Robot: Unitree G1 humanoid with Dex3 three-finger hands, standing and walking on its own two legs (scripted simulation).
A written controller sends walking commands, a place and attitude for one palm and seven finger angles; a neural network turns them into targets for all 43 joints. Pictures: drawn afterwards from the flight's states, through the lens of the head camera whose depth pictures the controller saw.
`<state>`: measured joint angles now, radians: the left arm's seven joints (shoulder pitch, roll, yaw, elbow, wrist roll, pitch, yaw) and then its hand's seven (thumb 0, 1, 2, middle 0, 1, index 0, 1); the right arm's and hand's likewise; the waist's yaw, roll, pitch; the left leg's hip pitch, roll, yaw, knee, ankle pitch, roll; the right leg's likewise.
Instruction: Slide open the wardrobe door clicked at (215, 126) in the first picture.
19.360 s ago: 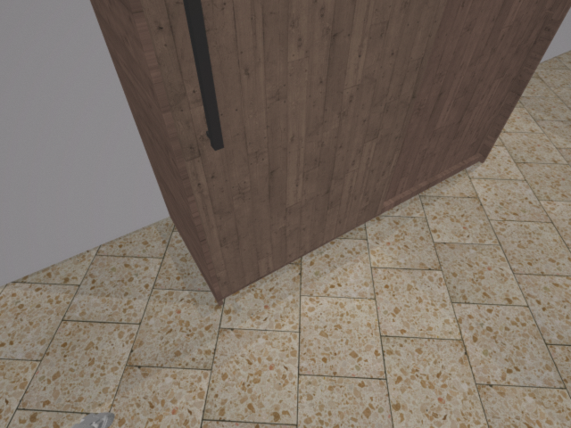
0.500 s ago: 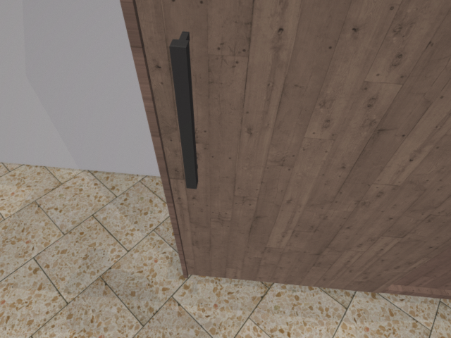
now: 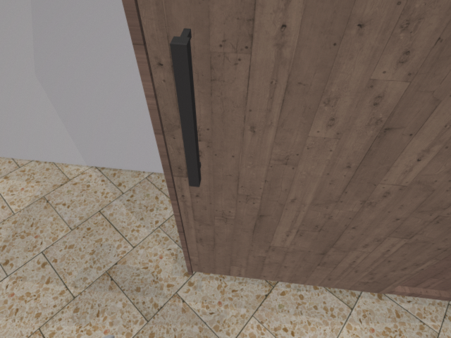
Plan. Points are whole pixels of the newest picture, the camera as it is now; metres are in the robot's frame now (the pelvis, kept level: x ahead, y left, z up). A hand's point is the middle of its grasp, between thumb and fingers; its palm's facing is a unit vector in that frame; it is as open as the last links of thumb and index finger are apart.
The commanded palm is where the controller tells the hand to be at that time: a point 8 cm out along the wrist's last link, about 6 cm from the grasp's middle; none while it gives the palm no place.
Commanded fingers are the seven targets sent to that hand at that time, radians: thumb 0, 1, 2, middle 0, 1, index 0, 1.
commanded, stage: raise the hand with hooked fingers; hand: left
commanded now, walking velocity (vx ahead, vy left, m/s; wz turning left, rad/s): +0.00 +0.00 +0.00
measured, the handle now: (191, 122) +0.44 +0.11 +0.15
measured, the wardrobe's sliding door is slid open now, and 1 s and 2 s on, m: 0.00 0.00 0.00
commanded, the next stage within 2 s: none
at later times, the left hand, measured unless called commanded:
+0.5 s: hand (107, 315) +0.15 +0.20 +0.01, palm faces +0.03 -1.00 -0.08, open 9.5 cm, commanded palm +0.13 +0.26 +0.03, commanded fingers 0.00 0.20 0.60 -0.25 -0.75 -0.25 -0.75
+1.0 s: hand (75, 255) +0.21 +0.24 +0.09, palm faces +0.01 -1.00 -0.07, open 12.5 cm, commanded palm +0.18 +0.29 +0.11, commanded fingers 0.00 -0.38 0.35 -0.29 -1.12 -0.29 -1.12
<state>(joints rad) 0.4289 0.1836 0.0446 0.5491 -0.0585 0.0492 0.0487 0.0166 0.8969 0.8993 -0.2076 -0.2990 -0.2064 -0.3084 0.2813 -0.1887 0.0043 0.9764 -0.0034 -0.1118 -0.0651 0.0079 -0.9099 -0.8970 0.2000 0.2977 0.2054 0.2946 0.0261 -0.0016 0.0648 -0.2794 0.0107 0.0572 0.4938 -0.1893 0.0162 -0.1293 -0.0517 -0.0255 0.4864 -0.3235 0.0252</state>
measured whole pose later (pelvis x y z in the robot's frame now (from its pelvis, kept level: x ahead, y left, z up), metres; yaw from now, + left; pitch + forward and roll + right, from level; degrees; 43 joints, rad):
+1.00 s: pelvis -0.02 -0.01 -0.02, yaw +1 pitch +1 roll -2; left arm 0.23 0.37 0.37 0.01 -0.38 -0.13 -0.44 0.00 -0.16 0.45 -0.28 -0.98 -0.28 -0.99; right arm 0.26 -0.29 0.02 0.63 0.04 -0.33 -0.10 0.02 -0.91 -0.90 0.20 0.30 0.21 0.30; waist 0.03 0.03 -0.04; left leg -0.48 0.05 0.01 0.74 -0.28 0.01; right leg -0.30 -0.02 -0.05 0.70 -0.41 0.02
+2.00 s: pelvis -0.02 -0.03 +0.00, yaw +1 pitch -4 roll -1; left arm -0.13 0.49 0.46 0.17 -0.34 0.14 -0.51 -0.01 -0.50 0.30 -0.31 -1.20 -0.31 -1.20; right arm 0.24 -0.28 0.08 0.63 0.07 -0.26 -0.11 0.01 -0.91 -0.90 0.20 0.30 0.21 0.30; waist 0.06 0.06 -0.01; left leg -0.27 0.05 0.01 0.51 -0.17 -0.02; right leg -0.11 -0.01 -0.07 0.50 -0.32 0.00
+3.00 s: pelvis -0.01 -0.02 +0.00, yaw +1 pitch -2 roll +0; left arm -0.36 0.41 0.34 0.36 -0.26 0.14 -0.38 -0.01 -0.50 0.30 -0.31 -1.20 -0.30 -1.20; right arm 0.25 -0.27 0.07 0.65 0.06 -0.19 -0.12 0.01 -0.91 -0.90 0.20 0.30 0.21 0.30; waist 0.02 0.04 -0.02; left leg -0.30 0.04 0.03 0.51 -0.18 -0.01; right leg -0.14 -0.01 -0.05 0.50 -0.33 0.00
